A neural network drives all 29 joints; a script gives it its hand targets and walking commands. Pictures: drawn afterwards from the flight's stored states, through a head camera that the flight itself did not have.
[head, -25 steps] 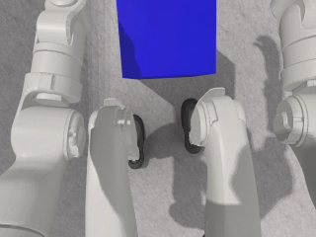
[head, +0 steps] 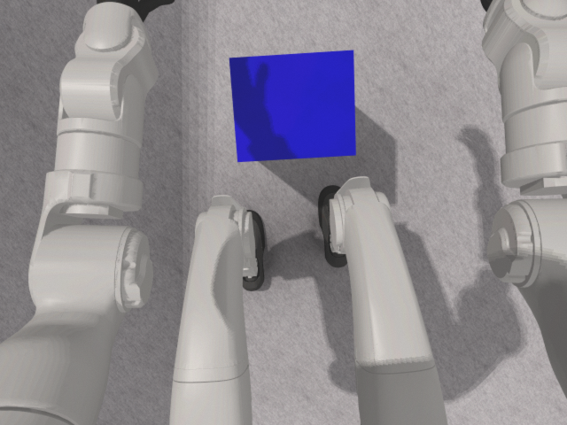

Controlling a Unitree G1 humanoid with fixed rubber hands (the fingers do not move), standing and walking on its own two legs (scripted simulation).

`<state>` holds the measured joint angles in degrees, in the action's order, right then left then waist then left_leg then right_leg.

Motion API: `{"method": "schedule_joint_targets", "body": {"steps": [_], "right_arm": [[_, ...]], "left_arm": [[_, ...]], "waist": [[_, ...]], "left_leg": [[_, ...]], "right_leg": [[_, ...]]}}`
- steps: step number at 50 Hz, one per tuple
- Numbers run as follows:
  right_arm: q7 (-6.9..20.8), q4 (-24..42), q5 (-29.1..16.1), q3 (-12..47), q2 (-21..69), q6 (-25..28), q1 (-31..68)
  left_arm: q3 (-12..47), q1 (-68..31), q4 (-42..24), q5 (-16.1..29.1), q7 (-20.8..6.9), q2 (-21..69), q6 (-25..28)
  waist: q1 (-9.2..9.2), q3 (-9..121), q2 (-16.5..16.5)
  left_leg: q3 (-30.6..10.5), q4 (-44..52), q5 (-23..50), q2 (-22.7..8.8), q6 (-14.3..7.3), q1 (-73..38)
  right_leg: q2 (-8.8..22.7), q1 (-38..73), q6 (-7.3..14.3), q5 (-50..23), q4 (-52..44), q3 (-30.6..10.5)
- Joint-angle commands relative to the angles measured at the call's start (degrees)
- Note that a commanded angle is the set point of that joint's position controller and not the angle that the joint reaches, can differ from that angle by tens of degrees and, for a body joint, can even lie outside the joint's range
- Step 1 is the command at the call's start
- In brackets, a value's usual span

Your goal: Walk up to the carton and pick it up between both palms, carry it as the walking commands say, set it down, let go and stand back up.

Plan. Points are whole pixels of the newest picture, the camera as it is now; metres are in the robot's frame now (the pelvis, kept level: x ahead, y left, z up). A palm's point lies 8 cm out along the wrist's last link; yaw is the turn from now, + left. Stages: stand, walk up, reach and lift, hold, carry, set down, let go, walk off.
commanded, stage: set down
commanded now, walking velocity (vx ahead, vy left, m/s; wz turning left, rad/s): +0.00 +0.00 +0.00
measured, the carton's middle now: (292, 116) +0.45 -0.02 -0.42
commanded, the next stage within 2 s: let go in 0.30 s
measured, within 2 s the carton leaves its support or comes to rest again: neither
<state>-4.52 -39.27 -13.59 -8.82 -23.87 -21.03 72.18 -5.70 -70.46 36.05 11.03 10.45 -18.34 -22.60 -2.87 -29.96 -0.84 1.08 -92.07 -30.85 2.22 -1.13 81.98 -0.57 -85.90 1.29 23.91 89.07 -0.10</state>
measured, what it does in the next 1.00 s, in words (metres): rises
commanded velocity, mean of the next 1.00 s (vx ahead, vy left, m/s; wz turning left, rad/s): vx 0.00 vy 0.00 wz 0.00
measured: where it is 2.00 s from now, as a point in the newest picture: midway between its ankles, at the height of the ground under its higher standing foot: (293, 252)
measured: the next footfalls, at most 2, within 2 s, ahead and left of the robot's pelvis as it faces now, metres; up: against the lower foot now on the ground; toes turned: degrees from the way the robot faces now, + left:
none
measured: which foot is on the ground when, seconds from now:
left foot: down 0.00-1.00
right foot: down 0.00-1.00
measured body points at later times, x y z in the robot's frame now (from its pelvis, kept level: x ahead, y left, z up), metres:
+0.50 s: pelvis +0.02 +0.00 +0.09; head +0.33 -0.03 +0.40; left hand +0.50 +0.16 -0.04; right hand +0.48 -0.24 -0.04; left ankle +0.11 +0.11 -0.53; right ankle +0.15 -0.11 -0.53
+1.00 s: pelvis +0.07 +0.00 +0.17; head +0.17 -0.01 +0.60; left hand +0.35 +0.22 +0.11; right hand +0.31 -0.25 +0.10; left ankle +0.10 +0.11 -0.53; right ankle +0.15 -0.11 -0.53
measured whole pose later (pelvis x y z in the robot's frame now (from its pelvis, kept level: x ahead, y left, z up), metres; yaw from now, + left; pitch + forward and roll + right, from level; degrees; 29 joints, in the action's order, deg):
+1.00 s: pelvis +0.07 +0.00 +0.17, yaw -1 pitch +3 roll +0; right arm 3.7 -18.3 -2.4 -7.1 -12.7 -12.9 0.5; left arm -7.1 -1.6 19.6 2.2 -2.6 -10.9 -11.8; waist -2.8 -9.2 -1.0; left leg -0.2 -49.8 -23.1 1.4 -0.9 30.0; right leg -1.4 -33.6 1.1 17.7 48.0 -0.4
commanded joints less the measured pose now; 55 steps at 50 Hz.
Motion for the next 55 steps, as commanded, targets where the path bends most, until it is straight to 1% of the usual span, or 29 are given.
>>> {"method": "schedule_joint_targets", "body": {"steps": [1,2,5,6,7,9,10,13,16,18,20,22,23,24,25,27,30,33,36,38,39,41,42,43,45,48,50,54,55], "right_arm": [[1.56,9.16,2.48,1.18,-6.59,0.61,13.97],[1.38,13.71,1.76,-0.9,-8.05,1.19,14.31],[0.97,14.43,2.28,-0.36,-6.62,1.44,14.2],[1.19,12.6,4.05,-1.42,-8.29,1.45,14.05],[1.53,9.29,2.37,1.13,-4.91,1.26,12.71],[1.86,10.67,4.17,-0.59,-5.57,2.3,13.11],[2.32,-4.73,7.26,-1.91,-3.16,2.34,7.4],[3.53,1.88,8.26,-3.95,-2.88,3.99,8.05],[3.05,1.29,8.61,-2.65,-2.2,3.97,5.24],[2.64,8.18,7.97,-4.83,-3.15,3.83,3.18],[2.95,17.59,10.01,-2.17,-3.87,3.54,-8.98],[2.87,19.19,6.38,0.8,-3.22,1.97,-8.71],[2.67,29.24,5.51,1.07,-3.33,2.18,-1.66],[2.61,29.73,7.53,0.7,-4.03,1.92,-10.16],[2.9,31.52,8.52,3.36,-1.22,1.74,-22.81],[3.72,33.52,7.71,2.97,-2.59,1.01,-23.64],[4.72,38.89,8.08,5.09,-1.32,1.73,-33.17],[5.62,39.51,7.3,6.89,2.95,2.97,-39.85],[6.31,33.72,9.33,4.7,3.23,4.81,-44.04],[7.32,26.32,10.74,6.92,6.82,6.67,-50.1],[7.17,21.67,11.11,6.69,7.39,6.36,-54.68],[7.83,22.83,13.69,5.68,5.99,7.54,-59.44],[7.75,21.51,12.35,6.22,6.74,7.84,-59.43],[8.06,21.47,12.85,4.84,5.64,8.12,-56.79],[8.32,20.74,14.04,6.12,7.33,8.99,-69.22],[8.83,21.78,12.81,7.25,7.11,9.97,-68.61],[8.94,23.85,14.63,6.26,7.24,11.28,-79.06],[9.25,26.26,13.96,7.62,8.84,13.46,-83.28],[9.44,27.76,13.25,7.43,7.85,14.31,-78.38]], "left_arm": [[-5.72,-15.28,-13.18,-4.83,-0.6,-7.98,1.1],[-4.5,-16.81,-18.42,-4.36,-0.68,-7.94,1.3],[-6.63,-16.9,-15.94,-4.54,-0.83,-9.87,2.02],[-4.75,-16.16,-15.8,-2.74,-1.24,-6.97,1.83],[-5.4,-13.02,-9.19,-4.65,-1.87,-6.56,1.74],[-8.14,-14.23,-10.12,-5.36,-2.11,-9.65,2.73],[-6.43,-11.31,1.45,-5.95,-3.16,-5.44,2.7],[-6.14,-11.26,-2.99,-7.3,-4.1,-2.59,4.49],[-6.85,-8.15,0.24,-8.6,-4.16,-4.86,4.11],[-7.48,-6.04,-9.67,-9.93,-3.53,-4.3,4.48],[-7.84,8.89,-15.38,-10.08,-2.23,-4.12,4.16],[-1.4,7.24,-19.81,-7.88,-2.39,-1.67,2.44],[-4.64,2.42,-26.28,-8.65,-2.87,-4.65,2.82],[-4.46,9.73,-28.69,-8.41,-3.25,-4.34,3.0],[-3.13,21.02,-31.64,-9.99,-3.14,-2.92,3.12],[-4.7,22.16,-33.72,-11.54,-3.73,-4.05,2.32],[-0.31,30.04,-38.16,-7.43,-6.51,0.33,4.2],[0.53,35.52,-40.22,-8.33,-7.64,0.29,6.02],[-2.04,41.87,-29.79,-11.35,-8.65,0.11,6.74],[-0.46,48.56,-18.08,-11.21,-9.73,2.28,8.1],[-0.16,49.97,-19.86,-11.12,-10.76,2.9,8.82],[-0.35,56.74,-16.99,-11.57,-11.6,3.2,9.52],[0.04,55.88,-16.02,-12.07,-12.16,2.15,9.91],[-0.53,52.74,-16.28,-11.35,-12.22,2.22,10.38],[-0.67,65.55,-15.39,-12.78,-12.41,3.25,10.82],[1.91,69.19,-10.35,-11.09,-13.9,2.48,11.45],[1.35,73.51,-19.73,-13.25,-13.78,3.94,14.08],[1.31,78.46,-21.21,-14.16,-13.96,1.67,16.05],[2.03,73.13,-22.54,-12.27,-14.39,1.91,17.27]], "waist": [[3.88,116.93,0.54],[1.58,119.53,0.41],[3.47,120.15,2.2],[0.43,121.43,4.62],[4.01,113.95,2.29],[3.0,111.85,5.94],[0.07,100.45,2.4],[0.02,103.68,-3.04],[0.26,108.38,1.49],[1.32,114.33,-2.2],[0.94,130.79,1.15],[0.63,123.52,0.02],[3.06,121.54,2.09],[0.95,122.91,4.08],[2.48,126.53,1.96],[3.6,111.5,2.17],[-1.03,110.79,4.64],[1.88,103.45,1.01],[3.4,85.55,-0.15],[2.31,64.33,5.04],[2.32,61.11,1.29],[1.15,59.26,3.43],[3.91,53.63,2.24],[1.84,51.39,1.88],[3.99,48.73,0.32],[3.15,39.64,5.83],[3.08,43.41,-0.31],[4.59,40.19,0.62],[2.53,36.75,2.39]], "left_leg": [[-0.84,21.22,14.59,3.52,0.95,-28.51],[-1.21,22.16,19.61,3.17,0.96,-30.71],[-0.69,25.17,21.19,3.06,0.88,-30.51],[-1.1,27.0,19.98,3.44,1.11,-30.06],[-0.86,28.9,16.08,3.05,0.82,-28.93],[-1.33,30.48,15.26,3.32,0.01,-29.34],[-1.57,30.78,13.37,2.33,1.65,-24.73],[-2.91,31.84,15.79,2.2,2.28,-32.97],[-2.26,32.02,16.18,2.93,2.18,-34.06],[-1.4,32.26,21.33,3.37,2.08,-37.1],[-2.0,32.75,28.08,3.75,1.71,-48.44],[-2.88,33.88,26.98,2.98,1.26,-47.17],[-2.07,34.07,28.03,3.41,0.52,-43.25],[-2.03,34.36,30.22,3.55,0.88,-44.17],[-2.03,35.38,34.26,3.91,0.74,-49.81],[-2.08,38.25,24.93,2.93,0.73,-44.74],[-2.45,39.73,23.36,2.27,0.38,-47.74],[-3.48,41.66,22.37,2.01,-0.08,-49.04],[-4.26,45.66,16.31,0.61,0.5,-48.23],[-3.22,48.67,11.78,0.26,-0.29,-42.87],[-2.56,50.12,8.47,0.31,0.22,-42.56],[-1.81,52.02,6.34,0.41,0.25,-46.11],[-2.39,55.05,2.44,0.04,-0.3,-46.76],[-2.51,55.44,-0.02,-0.78,-0.2,-45.33],[-2.36,60.15,-0.52,-1.13,0.18,-49.75],[-1.46,63.41,-2.55,-1.16,-0.71,-49.01],[-1.78,65.56,1.35,-0.92,-0.35,-55.45],[-2.0,67.24,12.22,-0.17,0.45,-60.57],[-2.51,66.62,12.9,-0.65,0.05,-58.85]], "right_leg": [[-3.07,47.71,-0.66,-17.52,-17.34,-1.6],[-3.2,48.42,-0.62,-22.43,-17.74,-1.1],[-3.05,57.03,-0.88,-25.63,-21.16,-2.87],[-3.38,58.92,-0.74,-25.62,-21.63,-1.69],[-2.51,57.44,-0.96,-21.02,-23.47,-2.76],[-2.39,58.43,-1.12,-18.67,-26.46,-3.31],[-1.96,51.21,-0.67,-16.86,-25.87,-1.94],[-2.38,47.15,-0.68,-16.45,-26.98,-1.01],[-2.23,52.38,-1.51,-18.14,-27.2,0.17],[-2.44,59.93,-0.97,-25.04,-27.43,-1.41],[-3.11,71.46,-1.37,-31.17,-27.12,-0.69],[-3.32,69.39,-1.01,-30.22,-28.57,-1.58],[-3.18,73.05,-1.16,-32.76,-28.71,-2.72],[-3.44,76.44,-1.41,-36.15,-29.02,-2.35],[-3.32,81.52,-1.0,-40.29,-29.79,-3.39],[-2.45,76.24,-1.34,-30.91,-33.28,-3.84],[-2.53,82.06,-1.42,-30.0,-36.1,-3.31],[-1.72,82.36,-1.23,-28.85,-37.05,-4.23],[-1.49,72.71,-1.13,-19.32,-40.39,-3.72],[-1.17,66.51,-1.94,-14.27,-44.23,-3.31],[-0.41,67.55,-1.42,-10.87,-45.79,-4.01],[-0.45,70.66,-1.63,-5.58,-49.92,-3.4],[-0.73,70.08,-1.75,-2.39,-50.12,-2.3],[-0.48,69.09,-1.88,-0.65,-50.41,-1.69],[-1.02,74.39,-2.4,-0.85,-52.65,-0.63],[-1.34,76.32,-2.65,0.35,-56.46,0.58],[-1.6,83.82,-2.59,-5.09,-57.27,-0.15],[-2.04,87.2,-3.0,-14.47,-60.05,-0.56],[-2.19,85.11,-3.24,-15.01,-60.24,-0.62]]}}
